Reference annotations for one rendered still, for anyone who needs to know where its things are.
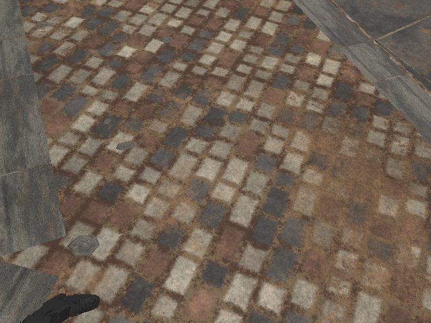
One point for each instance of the left robot hand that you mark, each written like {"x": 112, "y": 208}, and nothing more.
{"x": 61, "y": 307}

